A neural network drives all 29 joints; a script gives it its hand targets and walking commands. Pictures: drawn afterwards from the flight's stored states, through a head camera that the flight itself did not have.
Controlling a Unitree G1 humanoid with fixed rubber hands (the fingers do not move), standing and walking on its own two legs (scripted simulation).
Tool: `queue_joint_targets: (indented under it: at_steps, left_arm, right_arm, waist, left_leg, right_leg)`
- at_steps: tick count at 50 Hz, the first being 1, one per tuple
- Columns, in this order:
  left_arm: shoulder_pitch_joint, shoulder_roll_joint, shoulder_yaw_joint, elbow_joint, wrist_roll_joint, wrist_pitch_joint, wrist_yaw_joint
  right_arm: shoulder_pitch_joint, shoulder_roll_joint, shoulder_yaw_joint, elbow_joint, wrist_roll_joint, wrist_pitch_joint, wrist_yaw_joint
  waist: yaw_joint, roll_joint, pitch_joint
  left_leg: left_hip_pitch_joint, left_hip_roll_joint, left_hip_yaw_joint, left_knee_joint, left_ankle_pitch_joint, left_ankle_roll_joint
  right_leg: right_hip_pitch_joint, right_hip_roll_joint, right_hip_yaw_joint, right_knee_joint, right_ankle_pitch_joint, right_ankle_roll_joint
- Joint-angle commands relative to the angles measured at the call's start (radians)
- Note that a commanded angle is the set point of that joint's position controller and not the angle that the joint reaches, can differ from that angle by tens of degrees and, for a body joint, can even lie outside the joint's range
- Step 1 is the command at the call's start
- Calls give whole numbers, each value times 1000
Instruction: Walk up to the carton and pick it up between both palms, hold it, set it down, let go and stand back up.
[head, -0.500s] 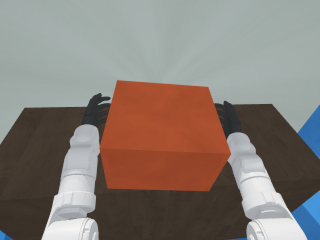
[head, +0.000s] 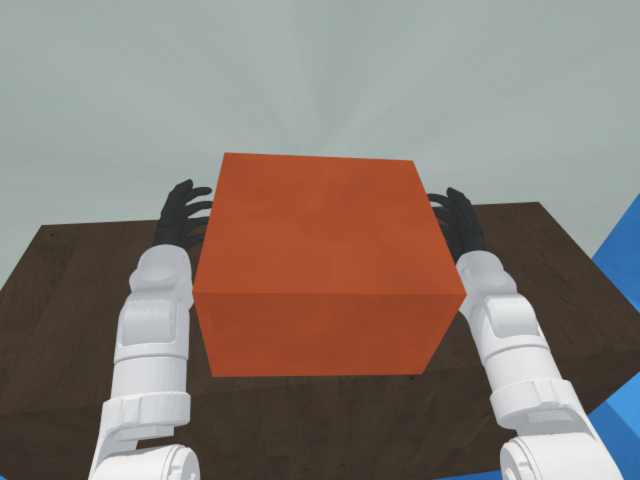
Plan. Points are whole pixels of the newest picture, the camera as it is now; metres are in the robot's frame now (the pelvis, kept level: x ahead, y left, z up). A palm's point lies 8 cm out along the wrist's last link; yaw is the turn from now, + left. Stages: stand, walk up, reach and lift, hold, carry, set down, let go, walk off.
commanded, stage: reach and lift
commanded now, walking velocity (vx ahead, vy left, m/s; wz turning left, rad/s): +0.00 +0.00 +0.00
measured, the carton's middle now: (320, 260) +0.38 +0.00 +0.11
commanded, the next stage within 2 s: hold in 0.42 s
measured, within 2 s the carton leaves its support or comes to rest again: neither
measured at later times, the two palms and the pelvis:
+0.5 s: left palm (174, 239) +0.35 +0.18 +0.17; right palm (469, 241) +0.36 -0.18 +0.16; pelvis +0.01 -0.01 +0.00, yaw +0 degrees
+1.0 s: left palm (165, 234) +0.34 +0.18 +0.18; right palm (472, 235) +0.35 -0.18 +0.18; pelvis +0.00 -0.01 +0.00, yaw +0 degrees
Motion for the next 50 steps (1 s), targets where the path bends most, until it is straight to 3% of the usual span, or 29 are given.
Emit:
queue_joint_targets:
  at_steps: [1,12,27,50]
  left_arm:
    - [-618,-559,-533,-182,-114,-34,-149]
    - [-605,-529,-547,-262,-118,-12,-159]
    - [-624,-503,-525,-266,-120,18,-176]
    - [-716,-523,-496,-213,-117,70,-176]
  right_arm:
    - [-767,592,396,-384,82,-63,93]
    - [-735,580,429,-447,114,-31,74]
    - [-755,585,442,-459,133,6,59]
    - [-864,586,390,-392,130,39,77]
  waist:
    - [-8,50,-402]
    - [-17,56,-398]
    - [-14,42,-391]
    - [-6,50,-370]
  left_leg:
    - [276,-31,-20,9,244,-27]
    - [279,-35,-21,22,304,-37]
    - [256,-39,-18,13,286,-31]
    - [241,-31,-13,-19,157,-22]
  right_leg:
    - [-32,33,-6,-39,261,51]
    - [2,34,-6,-26,351,57]
    - [32,30,-1,-21,386,64]
    - [-30,26,-7,-49,196,47]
